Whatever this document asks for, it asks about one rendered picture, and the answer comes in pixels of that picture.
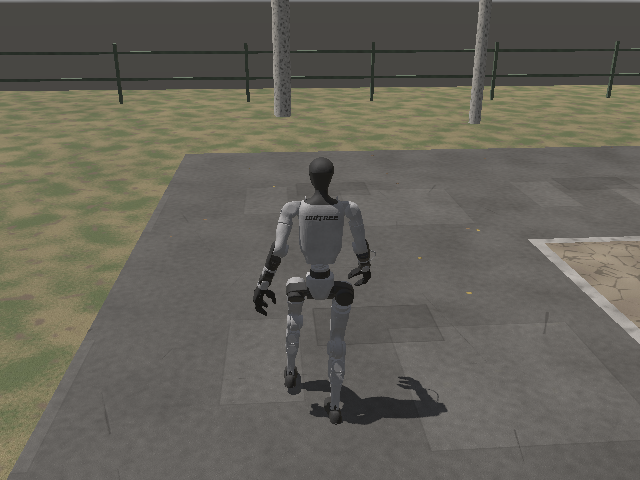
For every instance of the right robot thigh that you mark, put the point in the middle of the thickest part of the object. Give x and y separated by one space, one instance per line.
340 309

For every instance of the right robot forearm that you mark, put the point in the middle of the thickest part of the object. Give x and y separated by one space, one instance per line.
364 260

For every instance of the robot right foot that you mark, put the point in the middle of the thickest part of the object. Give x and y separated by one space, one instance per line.
334 415

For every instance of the left robot hand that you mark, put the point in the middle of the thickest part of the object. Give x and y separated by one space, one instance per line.
258 299

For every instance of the right robot hand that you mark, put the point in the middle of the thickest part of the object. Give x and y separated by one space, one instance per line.
357 271

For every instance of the left robot forearm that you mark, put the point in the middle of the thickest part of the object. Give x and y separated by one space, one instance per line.
269 270

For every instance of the robot right upper arm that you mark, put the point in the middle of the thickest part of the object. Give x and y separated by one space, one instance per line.
352 211

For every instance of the robot left upper arm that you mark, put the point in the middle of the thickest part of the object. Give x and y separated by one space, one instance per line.
289 211

